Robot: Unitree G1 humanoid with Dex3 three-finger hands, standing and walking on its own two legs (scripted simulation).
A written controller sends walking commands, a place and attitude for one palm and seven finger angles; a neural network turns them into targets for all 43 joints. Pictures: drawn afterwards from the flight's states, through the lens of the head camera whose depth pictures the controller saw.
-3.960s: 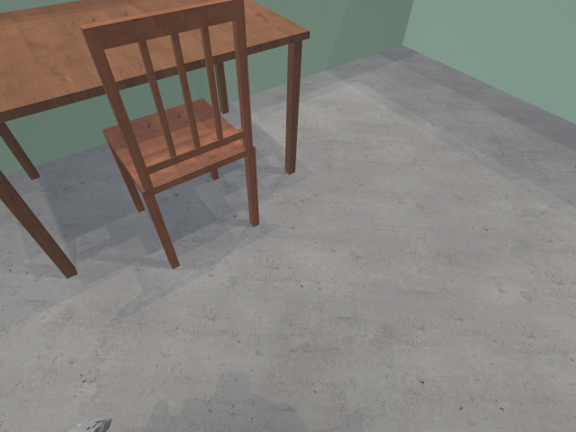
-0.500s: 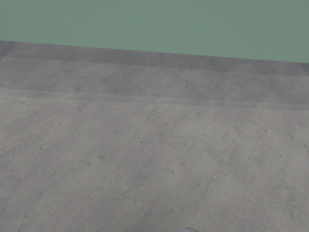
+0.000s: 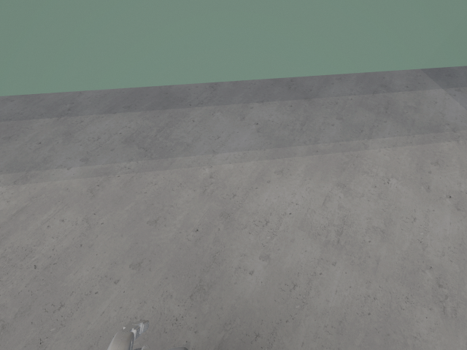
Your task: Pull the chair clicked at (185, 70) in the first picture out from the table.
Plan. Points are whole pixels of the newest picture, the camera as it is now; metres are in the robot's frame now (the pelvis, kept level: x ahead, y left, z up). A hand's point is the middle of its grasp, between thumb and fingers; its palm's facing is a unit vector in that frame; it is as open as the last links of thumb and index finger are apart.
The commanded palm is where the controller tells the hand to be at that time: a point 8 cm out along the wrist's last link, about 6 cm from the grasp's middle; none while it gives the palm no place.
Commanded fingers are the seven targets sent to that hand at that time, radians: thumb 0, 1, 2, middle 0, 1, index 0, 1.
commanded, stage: turn to face it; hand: left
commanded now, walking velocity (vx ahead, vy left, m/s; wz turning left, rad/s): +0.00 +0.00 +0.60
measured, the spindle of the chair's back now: out of the picture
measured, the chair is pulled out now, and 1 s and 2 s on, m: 0.00 0.00 0.00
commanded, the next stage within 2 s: none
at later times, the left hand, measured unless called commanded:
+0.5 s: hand out of the picture +0.01 +0.26 -0.16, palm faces +0.32 -0.91 -0.27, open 7.4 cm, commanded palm none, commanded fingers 0.00 0.90 0.90 -0.20 -0.30 -0.20 -0.30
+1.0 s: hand out of the picture -0.07 +0.13 -0.14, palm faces +0.58 -0.77 -0.27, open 7.4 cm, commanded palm none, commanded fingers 0.00 0.90 0.90 -0.20 -0.30 -0.20 -0.30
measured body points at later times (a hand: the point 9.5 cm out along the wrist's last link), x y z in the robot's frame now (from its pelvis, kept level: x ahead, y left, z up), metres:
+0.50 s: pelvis +0.00 +0.03 +0.01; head +0.02 +0.05 +0.46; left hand -0.01 +0.31 -0.14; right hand +0.11 -0.21 -0.12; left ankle +0.02 +0.11 -0.73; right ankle +0.01 -0.15 -0.66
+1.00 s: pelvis +0.00 -0.06 +0.01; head +0.04 -0.06 +0.46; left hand -0.10 +0.17 -0.12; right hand +0.21 -0.24 -0.14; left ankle -0.11 +0.07 -0.65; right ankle +0.03 -0.14 -0.73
